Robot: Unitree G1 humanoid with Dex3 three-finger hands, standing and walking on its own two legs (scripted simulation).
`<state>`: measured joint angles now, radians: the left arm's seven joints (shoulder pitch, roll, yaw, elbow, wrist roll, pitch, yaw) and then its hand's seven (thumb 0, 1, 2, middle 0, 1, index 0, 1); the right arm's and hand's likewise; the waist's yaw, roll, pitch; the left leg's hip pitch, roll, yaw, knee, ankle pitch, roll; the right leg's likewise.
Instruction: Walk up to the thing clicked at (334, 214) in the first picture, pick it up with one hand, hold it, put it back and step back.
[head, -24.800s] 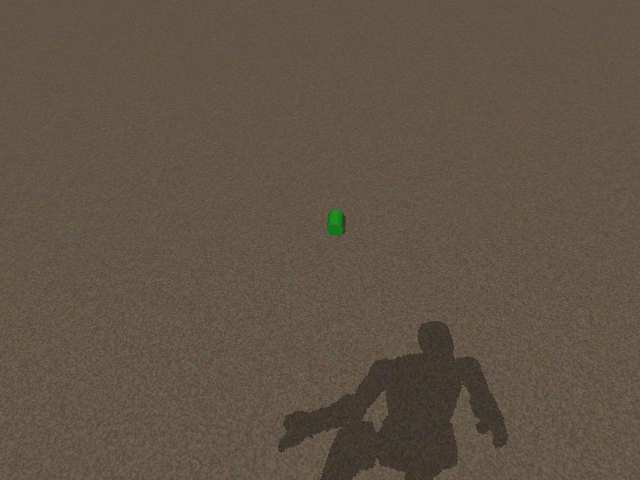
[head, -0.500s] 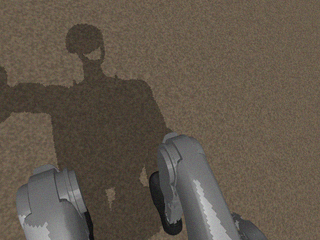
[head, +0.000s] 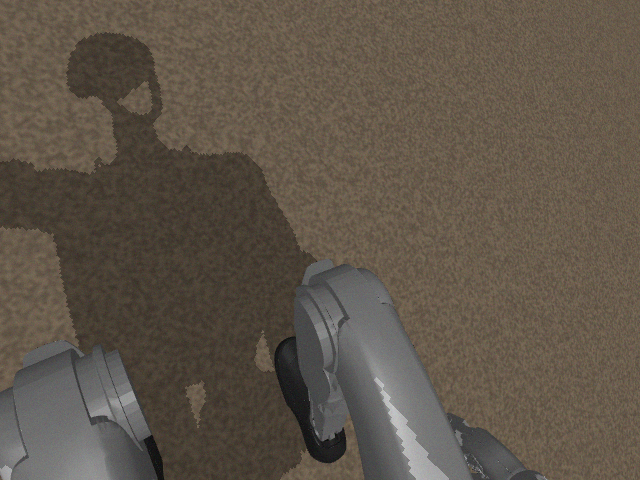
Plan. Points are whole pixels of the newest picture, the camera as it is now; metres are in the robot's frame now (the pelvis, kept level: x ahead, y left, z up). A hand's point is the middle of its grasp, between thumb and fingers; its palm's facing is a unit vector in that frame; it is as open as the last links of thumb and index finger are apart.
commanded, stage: rest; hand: left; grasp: from above
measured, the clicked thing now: out of the picture +0.45 +0.36 -0.25
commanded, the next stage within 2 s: open in 0.42 s
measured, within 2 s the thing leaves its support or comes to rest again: rests again in 0.52 s
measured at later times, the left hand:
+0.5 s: hand out of the picture +0.44 +0.35 -0.23, palm faces -0.43 -0.18 -0.89, open 12.0 cm
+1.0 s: hand out of the picture +0.45 +0.35 -0.23, palm faces -0.42 -0.17 -0.89, open 13.6 cm
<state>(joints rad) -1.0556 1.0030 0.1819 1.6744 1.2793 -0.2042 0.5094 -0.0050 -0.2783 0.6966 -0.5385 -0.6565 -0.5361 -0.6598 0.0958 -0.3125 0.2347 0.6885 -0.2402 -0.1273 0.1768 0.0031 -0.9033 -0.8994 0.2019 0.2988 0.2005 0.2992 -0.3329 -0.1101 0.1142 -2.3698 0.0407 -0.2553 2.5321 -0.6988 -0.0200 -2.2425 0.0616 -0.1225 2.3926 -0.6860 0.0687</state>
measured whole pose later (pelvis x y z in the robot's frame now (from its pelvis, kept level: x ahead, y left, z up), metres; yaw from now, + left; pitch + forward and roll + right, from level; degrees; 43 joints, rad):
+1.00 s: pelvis +0.00 +0.00 +0.00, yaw -2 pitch +27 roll -14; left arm -1.08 1.04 0.12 1.71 1.24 -0.18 0.55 0.00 -0.44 0.93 -0.23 -0.83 -0.21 -0.85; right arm 0.08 -0.33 0.30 0.66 -0.25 -0.20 0.22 0.00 -0.89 -0.90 0.20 0.30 0.20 0.30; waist -0.36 -0.14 0.15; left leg -2.36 0.04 -0.28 2.55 -0.70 -0.01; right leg -2.22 0.07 -0.15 2.38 -0.67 0.07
